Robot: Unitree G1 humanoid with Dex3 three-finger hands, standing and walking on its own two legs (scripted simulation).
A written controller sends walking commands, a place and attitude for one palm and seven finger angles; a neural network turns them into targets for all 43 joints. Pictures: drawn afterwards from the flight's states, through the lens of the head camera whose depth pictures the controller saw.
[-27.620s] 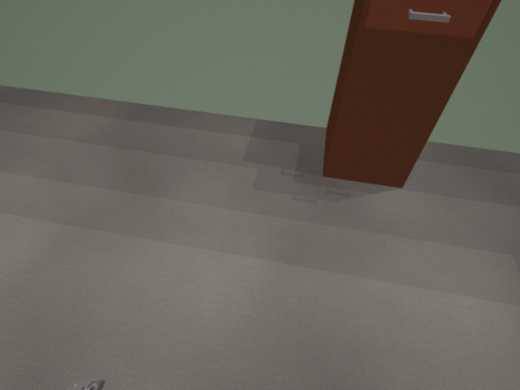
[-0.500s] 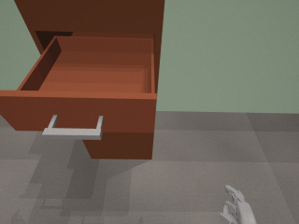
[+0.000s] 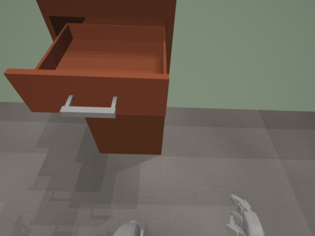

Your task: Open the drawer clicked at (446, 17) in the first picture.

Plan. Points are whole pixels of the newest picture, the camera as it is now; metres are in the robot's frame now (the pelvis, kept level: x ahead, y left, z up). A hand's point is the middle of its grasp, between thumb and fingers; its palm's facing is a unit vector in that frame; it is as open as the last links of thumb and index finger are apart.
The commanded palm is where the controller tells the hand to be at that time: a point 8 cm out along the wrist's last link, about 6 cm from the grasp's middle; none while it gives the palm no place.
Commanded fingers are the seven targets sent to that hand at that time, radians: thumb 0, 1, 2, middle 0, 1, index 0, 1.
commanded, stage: step back with the hand held close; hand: left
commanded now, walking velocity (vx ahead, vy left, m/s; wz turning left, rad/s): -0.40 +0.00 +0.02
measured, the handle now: (90, 106) +0.39 +0.20 +0.11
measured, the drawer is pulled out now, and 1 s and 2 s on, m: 0.30 0.30 0.30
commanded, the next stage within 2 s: stop stepping back and stand still in 0.06 s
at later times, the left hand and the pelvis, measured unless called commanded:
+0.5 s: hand out of the picture +0.07 +0.23 +0.32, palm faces +0.57 -0.72 -0.38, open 7.4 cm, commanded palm +0.01 +0.28 +0.30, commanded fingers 0.00 0.90 0.90 -0.20 -0.30 -0.20 -0.30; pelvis -0.11 +0.00 +0.01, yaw +1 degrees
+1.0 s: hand out of the picture +0.06 +0.23 +0.30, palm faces +0.55 -0.71 -0.44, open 7.4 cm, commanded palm +0.00 +0.28 +0.30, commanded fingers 0.00 0.90 0.90 -0.20 -0.30 -0.20 -0.30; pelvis -0.13 +0.00 +0.01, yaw +0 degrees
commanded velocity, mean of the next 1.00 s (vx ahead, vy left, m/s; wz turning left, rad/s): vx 0.05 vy -0.01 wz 0.00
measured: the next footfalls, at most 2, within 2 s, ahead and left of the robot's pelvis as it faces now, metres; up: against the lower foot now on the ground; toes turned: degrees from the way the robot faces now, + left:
left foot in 0.10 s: +0.04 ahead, +0.11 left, +0.00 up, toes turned +3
right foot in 0.38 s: -0.09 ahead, -0.10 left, +0.00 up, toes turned +0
